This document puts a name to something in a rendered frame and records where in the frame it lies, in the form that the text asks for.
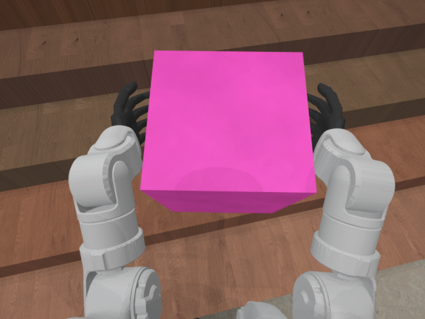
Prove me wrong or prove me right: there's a robot right hand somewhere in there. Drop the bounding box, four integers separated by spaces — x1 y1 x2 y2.
307 83 345 152

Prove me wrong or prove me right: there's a robot left forearm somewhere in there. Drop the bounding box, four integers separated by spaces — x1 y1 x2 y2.
68 125 145 317

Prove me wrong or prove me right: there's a carton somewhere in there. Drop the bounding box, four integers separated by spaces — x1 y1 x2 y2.
140 51 317 213

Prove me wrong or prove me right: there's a robot right upper arm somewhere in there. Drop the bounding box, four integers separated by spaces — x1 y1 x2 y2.
292 271 375 319

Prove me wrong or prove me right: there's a robot right thigh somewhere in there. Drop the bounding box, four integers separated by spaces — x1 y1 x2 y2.
236 302 288 319

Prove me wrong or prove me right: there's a robot left upper arm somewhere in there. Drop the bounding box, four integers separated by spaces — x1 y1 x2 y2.
67 266 162 319

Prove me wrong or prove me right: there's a robot left hand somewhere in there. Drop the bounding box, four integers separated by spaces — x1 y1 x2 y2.
111 82 150 146

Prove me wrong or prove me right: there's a robot right forearm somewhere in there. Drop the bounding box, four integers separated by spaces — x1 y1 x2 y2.
310 128 395 311

